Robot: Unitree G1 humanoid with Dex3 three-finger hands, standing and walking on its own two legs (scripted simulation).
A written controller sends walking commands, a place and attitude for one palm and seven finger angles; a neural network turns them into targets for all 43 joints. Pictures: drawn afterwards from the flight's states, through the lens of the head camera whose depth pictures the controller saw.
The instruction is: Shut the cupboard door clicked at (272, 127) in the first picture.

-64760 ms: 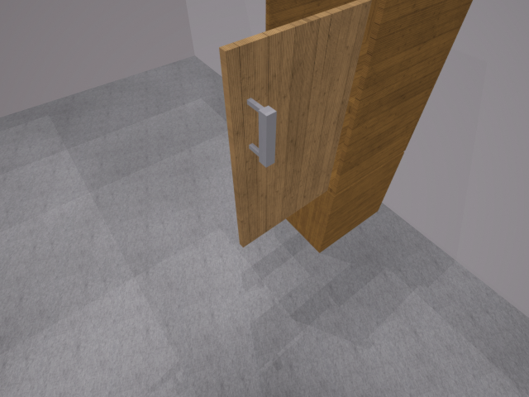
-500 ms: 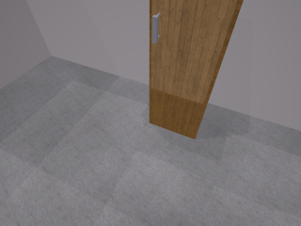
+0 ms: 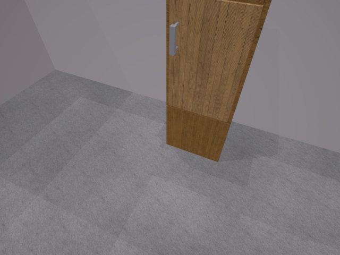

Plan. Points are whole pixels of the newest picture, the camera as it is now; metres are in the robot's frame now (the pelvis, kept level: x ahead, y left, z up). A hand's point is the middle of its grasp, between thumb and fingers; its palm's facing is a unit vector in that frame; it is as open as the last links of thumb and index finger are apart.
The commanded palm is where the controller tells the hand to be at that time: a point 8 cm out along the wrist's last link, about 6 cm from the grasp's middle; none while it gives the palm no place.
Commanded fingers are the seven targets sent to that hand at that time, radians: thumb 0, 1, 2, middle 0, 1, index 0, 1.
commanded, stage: look to check the result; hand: left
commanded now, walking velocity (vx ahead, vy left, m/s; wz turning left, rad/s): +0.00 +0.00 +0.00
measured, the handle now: (174, 38) +0.96 +0.03 +0.08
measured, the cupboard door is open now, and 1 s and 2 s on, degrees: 0 0 0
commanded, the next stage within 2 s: stand and wait in 0.56 s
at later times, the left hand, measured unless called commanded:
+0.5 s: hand out of the picture +0.04 +0.20 -0.17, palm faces +0.00 -0.96 -0.27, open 7.4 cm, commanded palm none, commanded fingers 0.00 0.90 0.90 -0.20 -0.30 -0.20 -0.30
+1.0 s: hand out of the picture +0.07 +0.21 -0.16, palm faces +0.00 -0.95 -0.30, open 7.4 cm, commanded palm none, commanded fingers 0.00 0.90 0.90 -0.20 -0.30 -0.20 -0.30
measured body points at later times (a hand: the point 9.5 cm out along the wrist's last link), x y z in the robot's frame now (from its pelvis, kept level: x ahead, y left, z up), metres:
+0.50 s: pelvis +0.01 -0.01 +0.00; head +0.02 -0.01 +0.45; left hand +0.04 +0.25 -0.15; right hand +0.04 -0.27 -0.15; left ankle +0.03 +0.10 -0.74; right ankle +0.02 -0.11 -0.74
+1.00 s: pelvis +0.03 -0.02 +0.01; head +0.04 -0.03 +0.45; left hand +0.07 +0.26 -0.14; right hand +0.08 -0.29 -0.15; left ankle +0.03 +0.10 -0.74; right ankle +0.02 -0.11 -0.74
